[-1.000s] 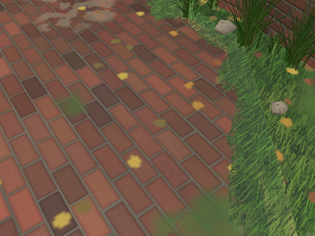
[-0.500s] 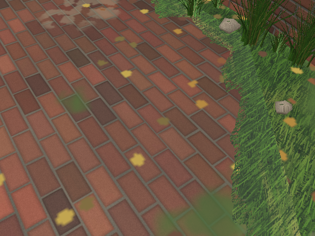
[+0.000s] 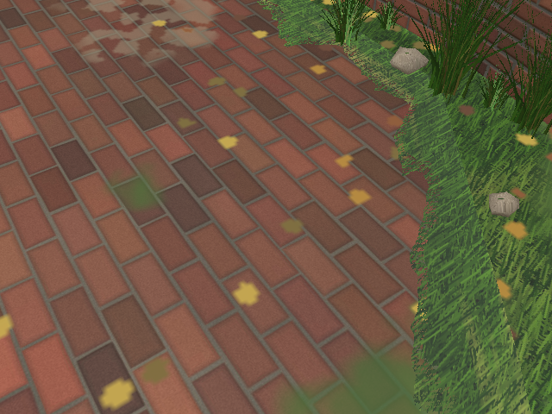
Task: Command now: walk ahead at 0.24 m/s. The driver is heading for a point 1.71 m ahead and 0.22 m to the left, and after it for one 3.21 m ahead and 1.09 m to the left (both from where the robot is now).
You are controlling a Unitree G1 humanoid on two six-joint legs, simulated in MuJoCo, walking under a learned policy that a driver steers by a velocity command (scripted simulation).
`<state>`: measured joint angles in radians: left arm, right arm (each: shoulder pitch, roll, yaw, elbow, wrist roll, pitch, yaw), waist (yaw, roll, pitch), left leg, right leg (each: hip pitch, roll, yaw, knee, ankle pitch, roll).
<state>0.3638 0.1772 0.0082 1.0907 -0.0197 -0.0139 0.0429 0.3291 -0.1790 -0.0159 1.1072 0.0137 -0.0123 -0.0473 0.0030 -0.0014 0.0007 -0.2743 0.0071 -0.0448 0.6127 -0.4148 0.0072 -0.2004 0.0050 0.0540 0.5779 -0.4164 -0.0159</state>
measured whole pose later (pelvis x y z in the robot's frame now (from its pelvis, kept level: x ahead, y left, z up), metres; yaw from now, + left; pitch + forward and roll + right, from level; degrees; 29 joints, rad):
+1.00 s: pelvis +0.48 -0.01 +0.01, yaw +0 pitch +2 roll -2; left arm 0.39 0.24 0.04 1.02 -0.02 -0.09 0.00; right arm 0.06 -0.24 -0.04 0.84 0.02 -0.09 0.01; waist 0.08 0.04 0.01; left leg -0.65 0.11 -0.01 0.59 0.08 0.02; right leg 0.04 0.07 -0.05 0.18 -0.25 -0.05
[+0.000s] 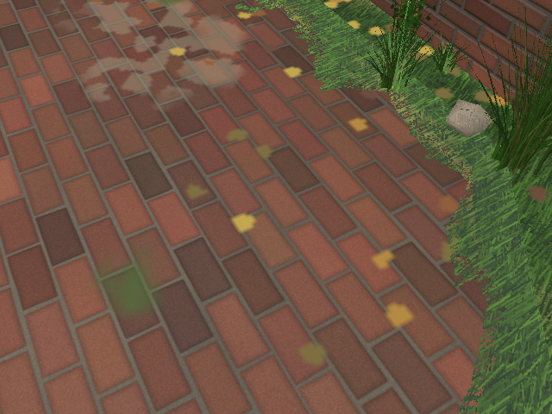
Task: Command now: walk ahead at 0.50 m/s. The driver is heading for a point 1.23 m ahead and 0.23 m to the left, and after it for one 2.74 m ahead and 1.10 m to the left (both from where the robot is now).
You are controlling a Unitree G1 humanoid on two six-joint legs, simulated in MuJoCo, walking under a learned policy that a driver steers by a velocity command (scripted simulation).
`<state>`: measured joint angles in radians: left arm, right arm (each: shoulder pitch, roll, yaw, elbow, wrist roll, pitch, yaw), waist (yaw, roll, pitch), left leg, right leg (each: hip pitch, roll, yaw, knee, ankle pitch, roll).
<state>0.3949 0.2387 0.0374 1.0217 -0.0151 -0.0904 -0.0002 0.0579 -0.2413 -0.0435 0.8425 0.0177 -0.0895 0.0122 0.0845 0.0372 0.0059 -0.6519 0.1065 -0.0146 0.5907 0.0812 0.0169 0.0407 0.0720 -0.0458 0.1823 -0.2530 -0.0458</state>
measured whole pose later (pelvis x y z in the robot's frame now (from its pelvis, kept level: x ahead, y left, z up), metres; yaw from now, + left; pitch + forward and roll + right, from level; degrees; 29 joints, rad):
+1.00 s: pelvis +0.40 +0.03 -0.01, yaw +0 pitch +0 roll -1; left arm 0.13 0.21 0.03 0.99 0.01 -0.01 0.02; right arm 0.26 -0.21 -0.04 1.02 -0.02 0.01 -0.04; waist 0.00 -0.01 0.00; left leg -0.25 0.05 -0.01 0.55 -0.29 -0.03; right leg -0.33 0.02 -0.05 0.46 -0.13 -0.03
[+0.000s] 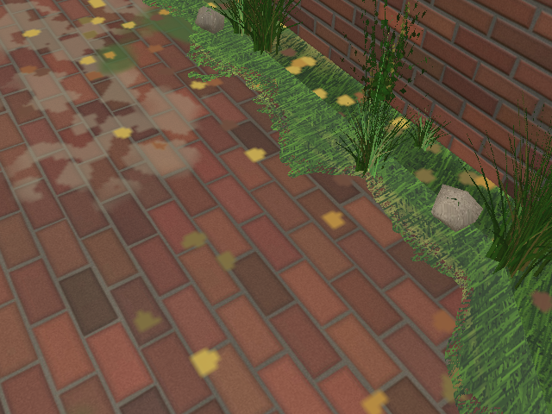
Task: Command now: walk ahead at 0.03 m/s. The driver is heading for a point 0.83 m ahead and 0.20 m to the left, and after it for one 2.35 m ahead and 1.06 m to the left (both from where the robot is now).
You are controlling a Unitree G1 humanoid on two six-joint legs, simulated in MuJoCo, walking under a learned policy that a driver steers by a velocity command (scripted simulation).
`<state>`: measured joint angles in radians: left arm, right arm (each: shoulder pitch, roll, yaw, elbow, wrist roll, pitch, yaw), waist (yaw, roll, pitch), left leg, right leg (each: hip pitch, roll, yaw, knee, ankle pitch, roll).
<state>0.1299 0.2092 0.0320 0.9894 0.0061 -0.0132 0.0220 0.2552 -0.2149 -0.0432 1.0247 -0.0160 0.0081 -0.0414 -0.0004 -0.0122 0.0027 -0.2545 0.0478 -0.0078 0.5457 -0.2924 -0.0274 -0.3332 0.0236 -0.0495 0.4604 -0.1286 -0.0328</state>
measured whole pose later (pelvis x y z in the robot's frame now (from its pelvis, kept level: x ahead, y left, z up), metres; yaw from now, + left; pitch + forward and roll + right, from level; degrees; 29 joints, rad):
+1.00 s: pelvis +0.10 +0.01 +0.00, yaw +0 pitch -2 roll +0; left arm 0.17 0.21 0.04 1.11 0.00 0.01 0.03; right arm 0.19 -0.19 -0.05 1.12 0.00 0.00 -0.04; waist 0.00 0.00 0.05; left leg -0.16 0.02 0.01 0.48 -0.29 -0.01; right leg -0.17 0.00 -0.03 0.47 -0.28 -0.01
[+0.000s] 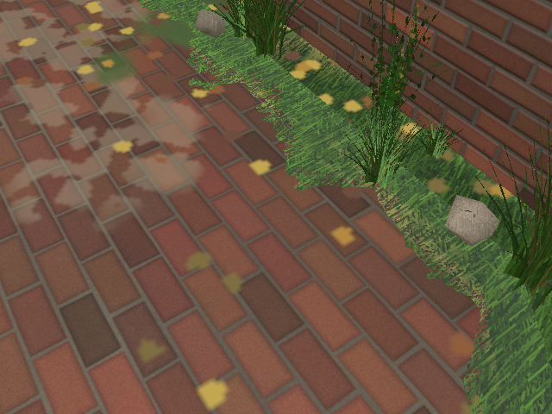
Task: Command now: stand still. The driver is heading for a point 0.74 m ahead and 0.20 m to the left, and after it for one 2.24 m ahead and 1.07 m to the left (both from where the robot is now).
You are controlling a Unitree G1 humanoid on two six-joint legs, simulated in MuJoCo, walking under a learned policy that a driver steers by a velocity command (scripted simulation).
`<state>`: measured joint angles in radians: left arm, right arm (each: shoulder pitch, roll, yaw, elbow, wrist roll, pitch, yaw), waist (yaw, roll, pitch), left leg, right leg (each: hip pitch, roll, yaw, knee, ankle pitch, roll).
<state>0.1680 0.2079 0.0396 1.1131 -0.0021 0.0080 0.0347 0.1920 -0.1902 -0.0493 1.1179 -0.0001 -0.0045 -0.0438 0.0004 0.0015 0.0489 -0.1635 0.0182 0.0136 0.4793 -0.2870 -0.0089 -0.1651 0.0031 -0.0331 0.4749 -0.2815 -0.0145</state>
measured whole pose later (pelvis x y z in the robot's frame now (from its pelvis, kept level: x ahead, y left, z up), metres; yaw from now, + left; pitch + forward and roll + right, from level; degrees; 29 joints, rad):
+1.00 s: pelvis +0.14 +0.05 +0.00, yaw +0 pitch +2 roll -1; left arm 0.05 0.25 0.06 0.96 -0.03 -0.09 -0.02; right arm 0.51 -0.15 -0.02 1.10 -0.01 -0.10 -0.01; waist -0.08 -0.03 -0.01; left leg 0.05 -0.02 0.06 0.21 -0.30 0.04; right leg -0.68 -0.09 -0.02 0.79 -0.04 -0.04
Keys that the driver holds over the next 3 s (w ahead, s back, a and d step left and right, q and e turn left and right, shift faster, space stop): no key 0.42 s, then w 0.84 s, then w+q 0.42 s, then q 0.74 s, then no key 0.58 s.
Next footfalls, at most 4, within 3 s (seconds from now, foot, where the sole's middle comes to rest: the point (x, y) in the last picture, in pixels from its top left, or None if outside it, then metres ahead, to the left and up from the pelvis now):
1.18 right None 0.45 -0.08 -0.78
1.74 left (216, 326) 0.74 0.19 -0.78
2.22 right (276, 274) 0.90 0.03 -0.78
2.64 left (203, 337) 0.70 0.22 -0.78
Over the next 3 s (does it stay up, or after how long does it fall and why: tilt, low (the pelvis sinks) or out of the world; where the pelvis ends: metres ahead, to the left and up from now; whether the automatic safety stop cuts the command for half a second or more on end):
stays up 0.74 0.12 0.00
